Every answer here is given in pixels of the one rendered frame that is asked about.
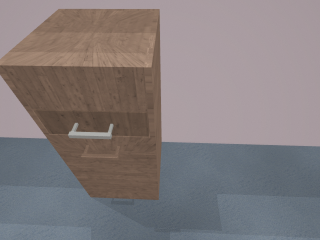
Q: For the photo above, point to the drawer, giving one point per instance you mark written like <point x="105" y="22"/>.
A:
<point x="125" y="123"/>

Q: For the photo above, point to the handle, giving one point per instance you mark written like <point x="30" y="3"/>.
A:
<point x="88" y="156"/>
<point x="90" y="135"/>

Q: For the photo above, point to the cabinet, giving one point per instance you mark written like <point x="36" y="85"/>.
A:
<point x="96" y="60"/>

